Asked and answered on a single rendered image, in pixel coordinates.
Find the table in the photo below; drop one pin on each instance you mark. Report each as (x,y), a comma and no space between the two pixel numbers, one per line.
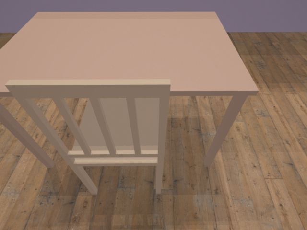
(191,48)

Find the chair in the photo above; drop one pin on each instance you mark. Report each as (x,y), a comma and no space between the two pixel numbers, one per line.
(124,122)

